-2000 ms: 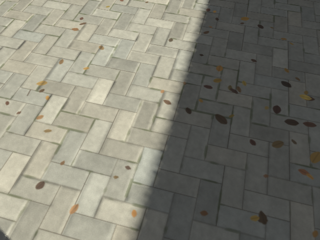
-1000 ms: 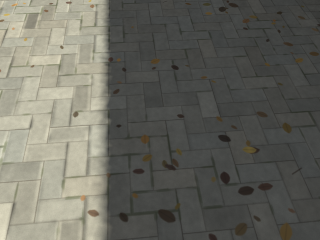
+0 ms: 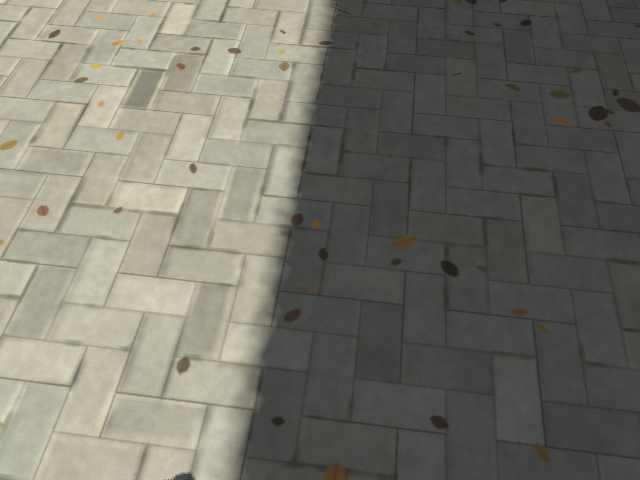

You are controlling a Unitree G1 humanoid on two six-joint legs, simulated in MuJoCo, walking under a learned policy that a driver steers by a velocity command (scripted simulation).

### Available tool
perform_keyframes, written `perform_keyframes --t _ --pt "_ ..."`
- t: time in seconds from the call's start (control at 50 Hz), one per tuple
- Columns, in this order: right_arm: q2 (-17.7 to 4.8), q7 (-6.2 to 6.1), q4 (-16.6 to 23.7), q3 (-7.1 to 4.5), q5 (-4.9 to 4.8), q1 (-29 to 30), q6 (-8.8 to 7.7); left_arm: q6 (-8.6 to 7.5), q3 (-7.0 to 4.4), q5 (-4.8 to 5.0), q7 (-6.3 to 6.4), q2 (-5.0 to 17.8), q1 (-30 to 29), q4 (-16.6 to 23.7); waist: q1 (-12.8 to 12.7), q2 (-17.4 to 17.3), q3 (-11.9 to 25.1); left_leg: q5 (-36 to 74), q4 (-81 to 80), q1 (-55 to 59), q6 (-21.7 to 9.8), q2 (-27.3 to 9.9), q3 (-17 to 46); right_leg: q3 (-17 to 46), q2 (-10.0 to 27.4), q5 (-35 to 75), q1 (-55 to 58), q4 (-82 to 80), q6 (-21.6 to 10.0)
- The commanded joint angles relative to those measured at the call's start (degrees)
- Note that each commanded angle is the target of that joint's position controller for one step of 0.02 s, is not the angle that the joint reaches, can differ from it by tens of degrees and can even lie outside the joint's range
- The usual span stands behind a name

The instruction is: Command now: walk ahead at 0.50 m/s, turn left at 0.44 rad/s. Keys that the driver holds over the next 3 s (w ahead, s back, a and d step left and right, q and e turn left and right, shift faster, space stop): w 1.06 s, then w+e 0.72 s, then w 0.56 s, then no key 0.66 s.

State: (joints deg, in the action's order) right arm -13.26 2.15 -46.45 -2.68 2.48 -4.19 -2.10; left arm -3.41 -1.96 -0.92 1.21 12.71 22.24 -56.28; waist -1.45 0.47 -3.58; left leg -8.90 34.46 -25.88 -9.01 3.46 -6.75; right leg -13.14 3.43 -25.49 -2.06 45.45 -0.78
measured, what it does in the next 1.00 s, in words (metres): walks ahead: right foot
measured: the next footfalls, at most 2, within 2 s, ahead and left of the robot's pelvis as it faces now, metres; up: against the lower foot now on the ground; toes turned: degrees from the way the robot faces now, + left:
right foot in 0.50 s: +0.46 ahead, -0.10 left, +0.00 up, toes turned +2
left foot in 1.06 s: +0.73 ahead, +0.12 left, +0.00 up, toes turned +9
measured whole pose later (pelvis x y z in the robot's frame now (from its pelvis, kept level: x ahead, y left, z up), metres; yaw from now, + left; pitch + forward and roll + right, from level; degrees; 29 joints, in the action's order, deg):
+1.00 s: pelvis +0.54 +0.00 +0.02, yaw +5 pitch +1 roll -2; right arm -12.2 1.7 -49.2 -1.0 1.5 -1.6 -2.2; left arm -4.9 -2.1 -1.1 0.1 11.4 25.4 -59.4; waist -3.8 -1.8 -2.5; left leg -4.3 33.4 -30.7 -2.6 -3.5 -3.3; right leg -3.9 -4.1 -17.2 5.6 10.9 -2.9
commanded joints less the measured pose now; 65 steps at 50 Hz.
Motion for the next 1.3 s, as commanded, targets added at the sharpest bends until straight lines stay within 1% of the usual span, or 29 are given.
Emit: perform_keyframes --t 0.02,0.04,0.06,0.1,0.18,0.3,0.4,0.46,0.5,0.52,0.54,0.56,0.58,0.6,0.64,0.7,0.8,0.86,0.94,1.0,1.04,1.06,1.08,1.1,1.12,1.14,1.16,1.2,1.3 --pt "-15.1 -1.56 -2.5 -4.82 -1.90 -19.4 1.02 -1.72 -1.61 -0.09 -1.00 8.3 -5.1 8.8 8.1 -3.8 15.7 1.0 -17.4 41.4 -15.4 -23.1 41.8 14.6 -2.1 -0.4 -39.3 38.3 -0.5" --pt "-11.9 -2.03 -3.0 -4.00 -1.99 -16.4 0.88 -2.46 -1.16 0.68 -1.24 7.1 -6.2 9.2 6.2 -2.0 9.1 4.5 -18.3 34.0 -13.0 -21.8 34.0 14.6 0.6 4.5 -39.4 34.1 -0.9" --pt "-8.7 -2.07 -3.0 -3.08 -1.81 -13.9 0.55 -2.61 -1.15 0.64 -1.21 6.7 -5.2 8.2 3.5 1.4 4.8 9.9 -19.9 26.5 -9.9 -18.9 28.6 14.3 2.4 6.4 -35.9 28.0 -1.0" --pt "-6.0 -2.33 -3.2 -1.97 -2.09 -10.9 -0.60 -0.58 -0.96 -1.31 -1.50 5.6 -2.9 7.0 0.2 0.1 3.2 15.5 -22.2 19.0 -6.8 -14.4 21.0 14.3 3.9 7.8 -28.9 21.8 0.0" --pt "-8.2 -1.95 -5.3 -2.19 -2.40 -14.6 -2.41 1.52 -1.06 -1.51 -2.45 4.8 -6.2 8.0 0.1 -1.7 1.7 19.7 -25.4 17.8 -5.8 -11.9 16.2 12.2 4.1 13.2 -30.6 14.3 1.5" --pt "-7.7 -1.93 -7.2 -1.64 -2.23 -19.8 -2.55 1.41 -0.84 -0.69 -2.79 4.5 -18.5 11.8 4.1 -3.6 -0.6 21.4 -26.2 24.1 -2.4 -10.8 13.7 10.6 3.1 24.7 -35.7 -1.4 1.5" --pt "-7.9 -2.74 -9.3 -1.21 -1.40 -23.1 -2.54 0.83 -0.51 -0.48 -2.89 4.6 -24.7 14.3 5.7 -4.0 -2.1 26.3 -24.4 31.4 -2.5 -13.5 13.8 9.6 0.4 24.5 -35.3 -10.2 -1.0" --pt "-9.3 -3.40 -9.6 -1.34 -1.04 -20.6 -2.62 0.21 -1.07 -0.40 -2.49 5.9 -19.7 13.4 2.0 -4.8 -0.5 41.7 -18.1 33.0 -0.9 -14.7 12.5 9.0 -2.6 18.0 -26.6 -14.0 -3.9" --pt "-9.9 -3.27 -9.8 -1.36 -1.04 -18.9 -2.51 -0.56 -2.33 -0.73 -1.32 8.0 -4.5 8.4 -4.8 -3.1 7.5 47.6 -0.7 29.8 0.9 -11.9 9.8 8.1 -5.4 18.2 -8.1 -19.0 -6.6" --pt "-7.9 -3.07 -8.4 -0.63 -1.59 -19.4 -2.74 -0.97 -3.43 -2.09 -0.50 11.9 5.4 6.3 -8.0 1.4 14.4 30.7 15.3 19.0 1.8 -9.1 8.1 19.0 4.9 13.8 6.9 -19.8 -9.4" --pt "-2.4 -2.44 -7.9 0.24 -3.70 -26.8 -2.74 -0.79 -5.02 -2.69 -0.79 18.0 8.1 5.7 -4.4 15.2 20.5 -12.2 37.1 -1.4 4.4 2.8 4.9 48.1 20.8 11.0 20.7 -25.4 -17.9" --pt "-8.0 -2.71 -8.5 -0.98 -1.81 -23.7 -2.61 -0.09 -4.21 -0.32 -1.50 13.9 2.8 6.1 -3.3 7.1 17.3 -18.7 41.9 -6.7 3.2 1.1 12.3 52.6 19.1 8.5 15.9 -29.6 -17.2" --pt "-7.8 -2.47 -7.3 -1.13 -1.66 -19.6 -2.69 -0.09 -3.29 0.28 -1.70 10.5 -3.6 7.3 -1.1 3.8 8.6 -13.9 41.1 -8.5 3.0 -2.2 12.2 42.4 17.5 8.2 7.6 -30.2 -15.9" --pt "-6.8 -2.17 -6.7 -0.78 -1.59 -16.8 -2.87 -0.46 -2.45 0.00 -1.91 7.3 -6.3 7.3 -0.4 0.6 4.8 -10.5 38.0 -7.6 3.1 -4.4 11.6 36.4 14.9 12.8 1.4 -32.2 -14.6" --pt "-5.1 -1.52 -6.7 -0.54 -0.51 -16.7 -1.65 -1.15 -1.44 0.01 -1.52 4.6 -7.0 5.6 2.4 2.7 2.2 -8.3 32.5 -3.3 4.2 -6.9 10.6 27.6 10.1 19.3 -5.8 -34.8 -11.4" --pt "-3.5 -0.70 -6.7 -0.22 -0.19 -16.0 -0.33 -2.36 -1.67 0.42 -1.56 6.1 -3.5 3.4 3.3 3.0 2.1 -6.1 28.9 -3.3 5.9 -7.7 8.5 23.1 8.9 25.1 -7.2 -36.9 -11.9" --pt "-3.2 -0.26 -2.6 0.27 -0.59 -3.7 -0.04 -2.37 -1.65 0.58 -1.64 6.5 0.5 1.2 1.1 2.6 -1.5 3.4 15.3 -10.6 8.5 -9.9 5.6 18.6 6.7 25.8 -4.9 -40.3 -11.4" --pt "-2.2 -0.21 -0.9 0.89 -0.99 1.9 -0.30 -2.39 -1.62 0.54 -1.57 6.7 2.9 0.1 -0.5 3.0 -1.6 7.8 6.4 -8.7 8.6 -8.7 3.9 16.4 6.1 30.0 -3.0 -39.6 -10.5" --pt "-2.8 -0.52 0.8 0.90 -1.10 6.4 -0.63 -2.08 -1.61 0.00 -1.09 6.9 5.8 -1.5 -1.8 3.6 -2.0 7.1 0.3 -8.0 7.2 -7.3 3.2 16.1 8.2 35.9 3.3 -36.9 -10.3" --pt "-4.0 -0.85 0.9 0.32 -1.01 4.6 -1.26 -1.72 -1.92 -0.40 -0.54 7.9 4.4 -2.0 0.1 4.0 -1.3 1.3 -3.1 -3.5 4.7 -5.6 2.9 15.8 9.8 45.6 6.9 -31.8 -9.3" --pt "-5.4 -1.59 -3.1 -0.78 -0.54 -7.6 -2.12 -1.35 -1.96 -0.27 -0.51 8.2 2.6 -2.1 5.6 2.4 4.8 0.9 -8.6 11.9 2.3 -2.2 1.2 13.1 7.5 56.3 5.3 -17.3 -7.5" --pt "-8.5 -2.25 -6.2 -1.92 0.53 -18.0 -2.75 -1.40 -1.44 0.04 -0.61 6.9 2.4 -1.2 9.2 -0.4 11.1 -0.2 -9.0 26.7 -0.1 -7.3 6.9 11.2 4.9 47.0 -3.4 -4.0 -6.3" --pt "-15.1 -2.67 -6.7 -3.69 1.66 -24.8 -2.78 -1.48 0.01 2.36 -1.24 1.0 7.7 0.8 8.4 -13.0 19.4 -7.8 -12.8 44.4 -6.7 -25.0 32.8 7.2 -3.8 18.0 -23.8 18.2 -3.2" --pt "-13.8 -2.14 -6.5 -3.61 -0.43 -22.0 -1.91 -1.18 -1.34 1.03 -0.88 5.5 6.9 -0.2 7.7 -10.3 19.6 -8.7 -19.2 41.8 -7.9 -28.1 43.9 14.2 -6.6 -4.1 -30.8 26.3 -4.1" --pt "-10.7 -2.02 -5.5 -2.77 -1.32 -15.5 -1.67 -0.89 -1.99 0.55 -0.89 6.6 2.7 0.6 5.0 -5.8 10.4 -11.5 -19.8 33.5 -6.0 -25.7 34.2 16.6 -2.8 0.2 -33.3 27.8 -4.7" --pt "-6.8 -1.79 -4.8 -1.75 -1.36 -11.1 -2.03 -1.03 -1.70 0.56 -1.28 5.4 0.3 1.0 3.7 -3.3 5.2 -9.6 -22.6 25.5 -4.1 -23.3 27.4 16.6 -0.4 4.9 -32.2 24.9 -4.7" --pt "-4.8 -1.89 -4.8 -1.20 -1.28 -9.3 -2.45 -0.61 -1.74 0.37 -1.49 4.3 -0.4 0.8 2.3 -3.7 2.5 -7.1 -24.7 20.8 -1.7 -20.7 21.9 16.3 1.0 7.3 -30.3 21.9 -4.6" --pt "-3.2 -2.36 -6.0 -0.64 -1.43 -9.7 -3.39 0.99 -1.67 -0.90 -2.26 2.9 1.2 0.0 0.3 -5.4 1.3 -0.8 -26.6 16.1 0.7 -17.8 14.5 16.0 1.9 9.9 -26.6 19.6 -3.6" --pt "-4.7 -2.68 -8.0 -1.01 -1.60 -14.9 -4.82 2.54 -1.94 -0.56 -3.20 2.4 -6.6 3.0 0.4 -3.9 -0.5 8.5 -28.3 19.0 0.9 -16.9 5.6 14.8 2.8 18.7 -35.0 15.9 -2.2"
Over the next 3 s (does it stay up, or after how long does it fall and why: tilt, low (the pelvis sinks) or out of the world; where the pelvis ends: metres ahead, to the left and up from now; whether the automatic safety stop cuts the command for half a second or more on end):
stays up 1.40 -0.13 0.02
